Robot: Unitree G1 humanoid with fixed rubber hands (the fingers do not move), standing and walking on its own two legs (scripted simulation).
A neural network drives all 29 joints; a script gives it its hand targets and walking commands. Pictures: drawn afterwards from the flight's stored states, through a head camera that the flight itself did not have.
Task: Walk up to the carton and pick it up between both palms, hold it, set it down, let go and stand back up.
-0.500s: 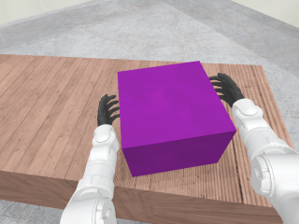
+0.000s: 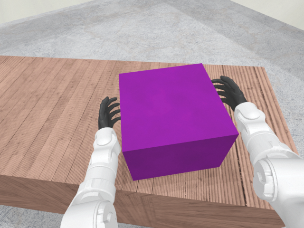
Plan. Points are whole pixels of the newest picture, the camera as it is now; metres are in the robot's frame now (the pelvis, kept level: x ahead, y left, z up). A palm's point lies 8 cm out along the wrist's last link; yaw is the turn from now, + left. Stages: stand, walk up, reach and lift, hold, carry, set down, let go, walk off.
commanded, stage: reach and lift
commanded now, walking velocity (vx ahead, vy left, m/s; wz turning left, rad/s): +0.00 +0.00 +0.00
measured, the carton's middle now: (168, 120) +0.44 +0.01 +0.02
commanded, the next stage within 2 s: none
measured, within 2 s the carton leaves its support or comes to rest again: leaves its support in 0.32 s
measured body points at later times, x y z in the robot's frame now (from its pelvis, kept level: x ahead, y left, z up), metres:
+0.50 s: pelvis -0.02 +0.01 +0.00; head +0.01 +0.00 +0.45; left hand +0.38 +0.20 +0.07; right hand +0.44 -0.15 +0.10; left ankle +0.00 +0.16 -0.74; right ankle -0.02 -0.10 -0.74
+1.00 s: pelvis -0.02 +0.01 +0.00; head -0.05 +0.01 +0.45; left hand +0.36 +0.20 +0.12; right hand +0.40 -0.16 +0.14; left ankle +0.00 +0.16 -0.74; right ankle -0.02 -0.10 -0.74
